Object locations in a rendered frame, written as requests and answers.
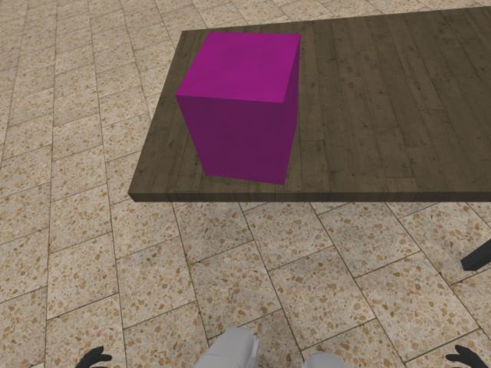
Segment robot left thigh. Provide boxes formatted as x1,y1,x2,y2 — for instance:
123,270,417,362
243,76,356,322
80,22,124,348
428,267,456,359
193,327,260,368

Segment table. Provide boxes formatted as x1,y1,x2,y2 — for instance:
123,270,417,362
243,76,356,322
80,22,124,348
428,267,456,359
127,6,491,271

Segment carton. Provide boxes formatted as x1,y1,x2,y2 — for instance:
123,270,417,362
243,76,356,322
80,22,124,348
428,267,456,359
175,32,301,185

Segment robot left hand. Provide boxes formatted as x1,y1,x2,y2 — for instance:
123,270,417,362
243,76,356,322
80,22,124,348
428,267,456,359
75,346,112,368

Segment robot right hand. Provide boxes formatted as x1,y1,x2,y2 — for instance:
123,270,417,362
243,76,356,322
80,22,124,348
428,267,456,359
446,345,489,368

